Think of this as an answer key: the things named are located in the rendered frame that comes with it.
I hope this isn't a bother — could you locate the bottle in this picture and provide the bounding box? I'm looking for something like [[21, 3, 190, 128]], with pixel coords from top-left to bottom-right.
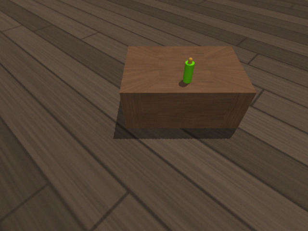
[[183, 58, 195, 83]]

